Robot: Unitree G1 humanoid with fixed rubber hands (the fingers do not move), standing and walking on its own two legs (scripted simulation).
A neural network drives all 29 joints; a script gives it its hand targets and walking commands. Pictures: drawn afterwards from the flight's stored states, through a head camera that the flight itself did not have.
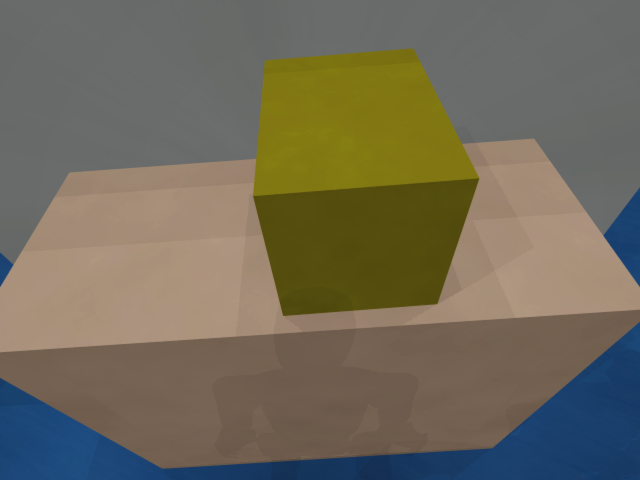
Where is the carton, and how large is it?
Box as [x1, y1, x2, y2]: [253, 48, 478, 315]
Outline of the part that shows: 412,48 265,60 253,197 283,315 437,303 478,180 478,176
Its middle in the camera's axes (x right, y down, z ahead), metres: +0.04 -0.08 +0.55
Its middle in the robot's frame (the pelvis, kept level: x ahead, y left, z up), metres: +0.49 -0.01 +0.11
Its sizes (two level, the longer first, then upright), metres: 0.291 0.216 0.227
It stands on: a pedestal, 0.77 m high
